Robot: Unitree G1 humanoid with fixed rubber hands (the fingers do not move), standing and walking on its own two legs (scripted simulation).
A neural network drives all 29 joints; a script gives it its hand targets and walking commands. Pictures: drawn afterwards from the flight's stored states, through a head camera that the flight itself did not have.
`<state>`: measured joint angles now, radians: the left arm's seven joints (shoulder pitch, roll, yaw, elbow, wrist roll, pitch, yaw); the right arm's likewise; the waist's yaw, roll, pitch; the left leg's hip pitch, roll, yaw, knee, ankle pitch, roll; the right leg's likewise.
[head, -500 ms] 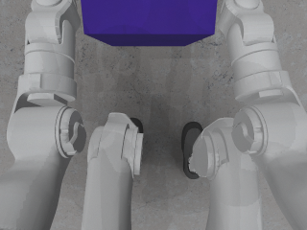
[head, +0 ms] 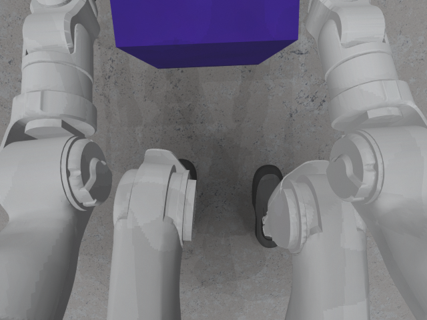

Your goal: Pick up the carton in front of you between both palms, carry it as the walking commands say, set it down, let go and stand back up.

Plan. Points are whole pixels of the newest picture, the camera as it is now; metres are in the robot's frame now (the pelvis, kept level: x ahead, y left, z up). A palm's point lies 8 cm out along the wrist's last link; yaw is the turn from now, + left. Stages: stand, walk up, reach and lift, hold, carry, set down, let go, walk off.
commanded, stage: set down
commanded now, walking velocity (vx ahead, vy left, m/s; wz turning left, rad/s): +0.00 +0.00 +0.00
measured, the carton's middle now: out of the picture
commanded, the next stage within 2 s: let go in 1.76 s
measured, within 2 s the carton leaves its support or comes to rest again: neither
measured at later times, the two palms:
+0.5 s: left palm out of the picture +0.54 +0.23 -0.17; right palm out of the picture +0.57 -0.08 -0.17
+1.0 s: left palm out of the picture +0.55 +0.27 -0.07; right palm out of the picture +0.59 -0.10 -0.07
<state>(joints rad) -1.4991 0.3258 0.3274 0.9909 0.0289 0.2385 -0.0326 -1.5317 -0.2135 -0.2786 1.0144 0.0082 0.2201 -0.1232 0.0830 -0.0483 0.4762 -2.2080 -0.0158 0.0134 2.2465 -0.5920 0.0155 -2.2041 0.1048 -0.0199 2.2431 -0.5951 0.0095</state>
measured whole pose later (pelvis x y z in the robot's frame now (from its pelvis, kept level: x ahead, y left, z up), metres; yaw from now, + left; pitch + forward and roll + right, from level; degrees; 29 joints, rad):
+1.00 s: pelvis +0.01 +0.00 +0.04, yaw +1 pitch +37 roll -1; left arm -1.45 0.42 0.20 1.03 -0.15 0.18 0.05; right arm -1.46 -0.30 -0.17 0.98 0.11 0.20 -0.16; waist 0.07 -0.03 0.29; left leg -2.16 -0.05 0.01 2.11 -0.59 0.02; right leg -2.13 0.08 -0.01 2.11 -0.62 0.01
